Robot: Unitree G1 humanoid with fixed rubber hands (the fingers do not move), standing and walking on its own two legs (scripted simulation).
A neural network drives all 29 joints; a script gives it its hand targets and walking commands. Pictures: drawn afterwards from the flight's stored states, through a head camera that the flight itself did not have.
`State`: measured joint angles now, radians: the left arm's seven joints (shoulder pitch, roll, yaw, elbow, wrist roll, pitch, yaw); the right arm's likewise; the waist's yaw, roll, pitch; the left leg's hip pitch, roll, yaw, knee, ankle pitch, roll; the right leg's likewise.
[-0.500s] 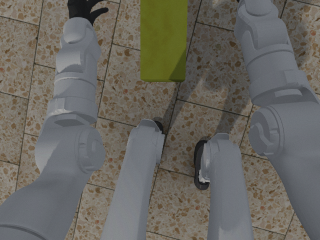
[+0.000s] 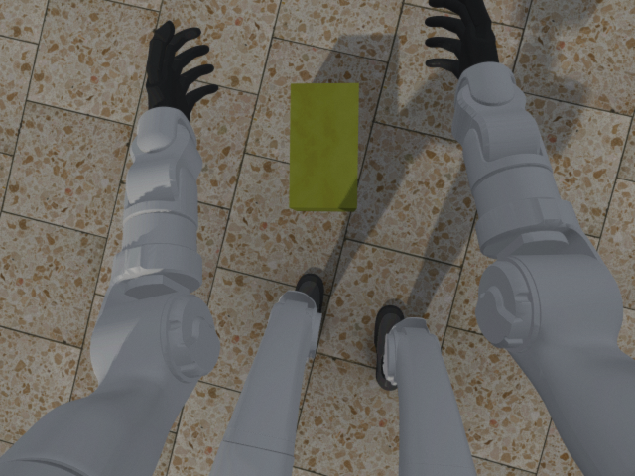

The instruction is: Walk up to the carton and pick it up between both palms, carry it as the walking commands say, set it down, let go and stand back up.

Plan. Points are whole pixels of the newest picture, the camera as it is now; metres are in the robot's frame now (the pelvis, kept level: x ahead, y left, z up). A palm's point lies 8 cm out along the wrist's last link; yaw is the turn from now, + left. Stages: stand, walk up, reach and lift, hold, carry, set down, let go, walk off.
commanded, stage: set down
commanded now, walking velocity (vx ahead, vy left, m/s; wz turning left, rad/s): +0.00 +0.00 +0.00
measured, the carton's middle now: (324, 152) +0.53 +0.12 -0.57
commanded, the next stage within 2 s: let go in 0.14 s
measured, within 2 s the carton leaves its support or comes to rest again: neither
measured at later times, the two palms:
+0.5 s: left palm (123, 166) +0.38 +0.27 -0.04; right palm (515, 159) +0.44 -0.09 -0.04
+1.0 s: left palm (67, 359) +0.23 +0.24 +0.06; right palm out of the picture +0.29 -0.22 +0.05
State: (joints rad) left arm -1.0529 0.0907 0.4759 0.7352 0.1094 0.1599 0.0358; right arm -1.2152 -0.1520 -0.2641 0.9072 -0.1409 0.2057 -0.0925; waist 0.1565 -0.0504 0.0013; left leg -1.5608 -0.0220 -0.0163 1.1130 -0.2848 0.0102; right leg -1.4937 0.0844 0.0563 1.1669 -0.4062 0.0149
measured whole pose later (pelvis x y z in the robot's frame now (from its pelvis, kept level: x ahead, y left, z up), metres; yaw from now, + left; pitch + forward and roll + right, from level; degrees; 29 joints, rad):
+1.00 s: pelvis +0.08 -0.01 +0.13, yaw +3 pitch +4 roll +1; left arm 0.18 0.23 0.02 0.42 -0.02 0.04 -0.08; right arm 0.11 -0.18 -0.07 0.49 -0.04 0.03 0.00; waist 0.04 0.00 0.08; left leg -0.34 -0.04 -0.04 0.46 -0.20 0.00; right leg -0.27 0.03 0.06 0.50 -0.31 -0.02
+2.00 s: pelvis +0.11 +0.01 +0.13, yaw +1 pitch +0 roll +0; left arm 0.18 0.35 0.04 0.73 0.03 0.01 0.02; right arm 0.16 -0.32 -0.04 0.78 -0.04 0.00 -0.02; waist 0.00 -0.05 0.01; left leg -0.22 -0.05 -0.02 0.51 -0.29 0.03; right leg -0.12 0.03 0.09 0.46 -0.35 0.00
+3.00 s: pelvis +0.09 +0.01 +0.13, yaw +1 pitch -2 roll +0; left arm 0.16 0.38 0.01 0.95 0.02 -0.01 0.02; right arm 0.11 -0.36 -0.02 1.01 -0.02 -0.01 -0.01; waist 0.00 -0.03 0.03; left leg -0.14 -0.04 -0.01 0.37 -0.19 0.04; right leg -0.05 0.02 0.10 0.35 -0.25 0.01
